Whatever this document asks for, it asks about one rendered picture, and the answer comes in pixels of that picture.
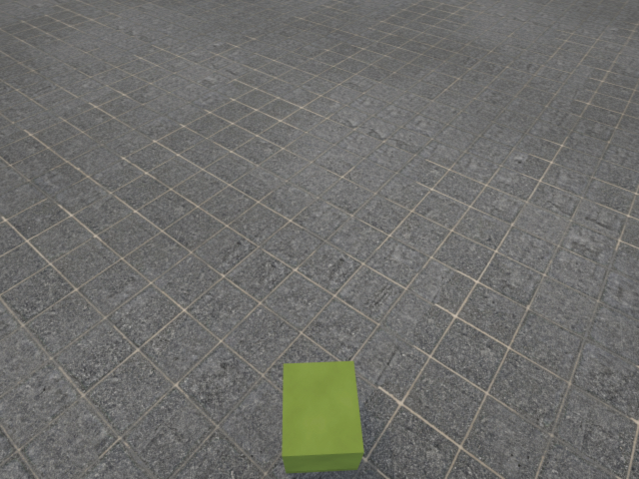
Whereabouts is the carton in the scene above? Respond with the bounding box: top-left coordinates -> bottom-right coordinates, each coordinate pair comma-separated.
282,361 -> 364,473

